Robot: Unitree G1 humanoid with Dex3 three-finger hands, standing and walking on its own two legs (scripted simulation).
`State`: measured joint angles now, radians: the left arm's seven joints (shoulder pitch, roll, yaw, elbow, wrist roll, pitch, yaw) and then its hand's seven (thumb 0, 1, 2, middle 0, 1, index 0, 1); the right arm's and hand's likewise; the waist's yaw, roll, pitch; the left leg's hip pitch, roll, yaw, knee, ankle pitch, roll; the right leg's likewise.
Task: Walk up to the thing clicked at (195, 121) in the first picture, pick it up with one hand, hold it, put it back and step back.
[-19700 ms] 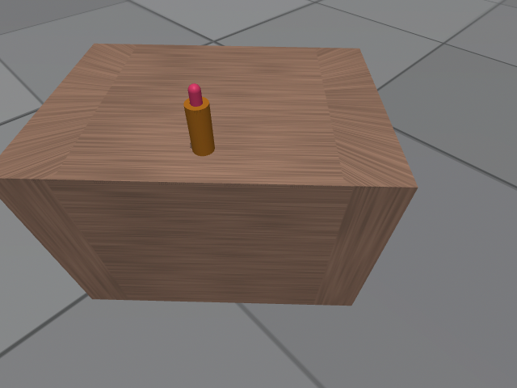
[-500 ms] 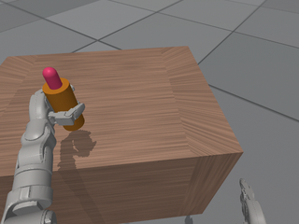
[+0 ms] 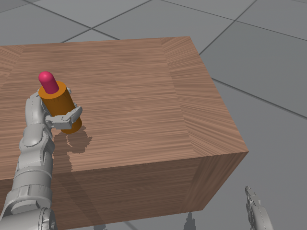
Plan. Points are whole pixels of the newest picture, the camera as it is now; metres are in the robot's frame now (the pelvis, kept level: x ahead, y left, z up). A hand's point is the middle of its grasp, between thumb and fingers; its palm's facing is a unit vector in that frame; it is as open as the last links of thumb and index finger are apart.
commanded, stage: lower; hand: left
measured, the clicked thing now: (59, 103) +0.42 +0.22 +0.13
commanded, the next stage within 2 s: loosen in 0.94 s
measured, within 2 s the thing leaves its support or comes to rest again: rests again in 0.74 s
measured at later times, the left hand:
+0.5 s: hand (73, 121) +0.43 +0.21 +0.05, palm faces +0.20 -0.98 -0.02, open 8.4 cm
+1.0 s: hand (76, 126) +0.44 +0.21 +0.02, palm faces +0.20 -0.98 -0.01, open 8.5 cm
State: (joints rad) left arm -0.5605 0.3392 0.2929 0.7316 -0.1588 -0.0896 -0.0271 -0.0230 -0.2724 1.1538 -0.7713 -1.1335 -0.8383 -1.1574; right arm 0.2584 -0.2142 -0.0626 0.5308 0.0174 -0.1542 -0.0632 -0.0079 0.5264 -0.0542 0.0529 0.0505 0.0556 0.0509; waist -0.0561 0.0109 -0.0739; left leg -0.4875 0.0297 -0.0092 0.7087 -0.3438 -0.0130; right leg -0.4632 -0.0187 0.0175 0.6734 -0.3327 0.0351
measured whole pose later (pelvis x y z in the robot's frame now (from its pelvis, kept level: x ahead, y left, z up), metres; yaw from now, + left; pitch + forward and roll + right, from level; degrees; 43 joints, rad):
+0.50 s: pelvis -0.01 +0.00 -0.02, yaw +0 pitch +12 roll -2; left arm -0.59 0.37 0.32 0.88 -0.13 -0.28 -0.04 -0.02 -0.27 1.15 -0.77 -1.13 -0.84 -1.16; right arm 0.29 -0.22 -0.05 0.36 -0.01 -0.08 -0.03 -0.01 0.51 -0.06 0.05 0.05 0.06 0.05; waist -0.10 -0.01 -0.09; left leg -0.70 0.04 -0.03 0.88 -0.40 -0.02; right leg -0.66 -0.01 0.01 0.83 -0.39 0.03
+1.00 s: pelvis -0.01 +0.00 -0.04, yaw +0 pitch +16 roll -2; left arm -0.60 0.36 0.34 0.90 -0.12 -0.35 -0.04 -0.02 -0.27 1.16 -0.77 -1.13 -0.84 -1.16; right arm 0.37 -0.22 -0.05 0.15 -0.02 -0.03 0.00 -0.01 0.51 -0.06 0.05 0.05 0.06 0.05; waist -0.12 -0.01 -0.12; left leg -0.82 0.04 -0.03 0.99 -0.45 -0.01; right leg -0.78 0.00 0.00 0.93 -0.43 0.03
